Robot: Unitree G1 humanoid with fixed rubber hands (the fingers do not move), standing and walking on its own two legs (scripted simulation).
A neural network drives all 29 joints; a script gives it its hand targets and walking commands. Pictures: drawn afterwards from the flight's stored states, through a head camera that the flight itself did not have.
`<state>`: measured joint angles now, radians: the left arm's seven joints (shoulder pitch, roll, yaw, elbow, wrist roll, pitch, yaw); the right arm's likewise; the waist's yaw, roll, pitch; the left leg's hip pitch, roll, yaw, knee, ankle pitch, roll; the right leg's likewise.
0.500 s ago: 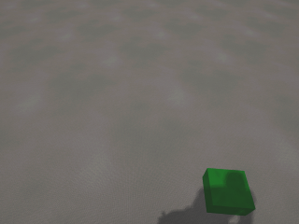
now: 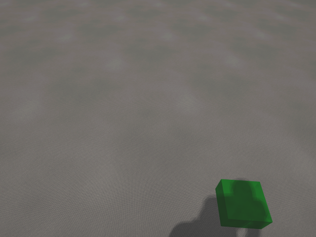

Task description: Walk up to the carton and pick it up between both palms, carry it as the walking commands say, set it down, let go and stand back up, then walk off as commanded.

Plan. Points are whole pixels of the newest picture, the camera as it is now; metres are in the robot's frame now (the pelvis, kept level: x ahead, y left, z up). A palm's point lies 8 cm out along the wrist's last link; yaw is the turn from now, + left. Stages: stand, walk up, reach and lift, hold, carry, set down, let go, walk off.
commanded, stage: stand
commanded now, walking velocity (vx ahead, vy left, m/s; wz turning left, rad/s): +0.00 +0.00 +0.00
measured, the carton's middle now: (240, 203) +0.46 -0.51 -0.70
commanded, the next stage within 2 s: none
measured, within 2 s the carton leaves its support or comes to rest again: neither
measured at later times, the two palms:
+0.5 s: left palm out of the picture -0.06 +0.17 -0.15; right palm out of the picture -0.05 -0.21 -0.14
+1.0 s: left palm out of the picture -0.06 +0.18 -0.15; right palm out of the picture -0.06 -0.19 -0.14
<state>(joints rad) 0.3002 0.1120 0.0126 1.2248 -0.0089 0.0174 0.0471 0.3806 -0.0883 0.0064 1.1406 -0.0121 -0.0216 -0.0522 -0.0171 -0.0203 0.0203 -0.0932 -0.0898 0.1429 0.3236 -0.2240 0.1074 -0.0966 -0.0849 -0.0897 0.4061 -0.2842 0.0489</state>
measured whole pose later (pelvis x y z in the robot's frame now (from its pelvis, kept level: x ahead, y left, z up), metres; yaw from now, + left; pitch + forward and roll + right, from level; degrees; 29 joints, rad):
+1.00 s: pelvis +0.01 -0.01 +0.00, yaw +0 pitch -1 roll +0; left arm 0.36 0.09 0.00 1.22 0.00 0.00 0.05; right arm 0.40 -0.07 0.00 1.16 -0.01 -0.03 -0.05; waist 0.00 -0.02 0.02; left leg -0.10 -0.08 0.13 0.34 -0.24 0.10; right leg -0.09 -0.08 -0.10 0.39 -0.29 0.04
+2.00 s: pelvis +0.01 -0.03 +0.00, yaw +1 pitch -2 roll +0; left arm 0.36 0.07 0.00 1.20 0.01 -0.02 0.05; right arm 0.37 -0.08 0.00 1.16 -0.01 -0.04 -0.05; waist 0.00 -0.01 0.02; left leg -0.08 -0.04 0.12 0.36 -0.26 0.07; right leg -0.05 -0.04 -0.12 0.37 -0.29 0.01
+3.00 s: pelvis -0.02 -0.01 +0.00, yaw +0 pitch -1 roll +0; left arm 0.39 0.06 -0.01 1.20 0.01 -0.01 0.04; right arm 0.43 -0.06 0.00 1.16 -0.01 -0.03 -0.04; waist -0.01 -0.02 0.00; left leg -0.12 -0.07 0.13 0.33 -0.19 0.09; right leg -0.11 -0.06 -0.10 0.39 -0.25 0.03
